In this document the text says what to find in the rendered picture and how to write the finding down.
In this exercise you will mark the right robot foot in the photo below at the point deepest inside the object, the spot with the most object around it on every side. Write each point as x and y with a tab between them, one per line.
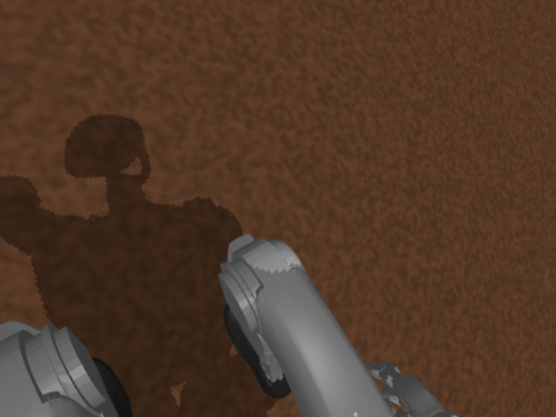
278	389

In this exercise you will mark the right robot hand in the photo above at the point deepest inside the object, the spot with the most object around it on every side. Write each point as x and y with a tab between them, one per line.
405	391

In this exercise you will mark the left robot foot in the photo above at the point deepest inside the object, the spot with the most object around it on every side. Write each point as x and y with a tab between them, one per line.
114	389

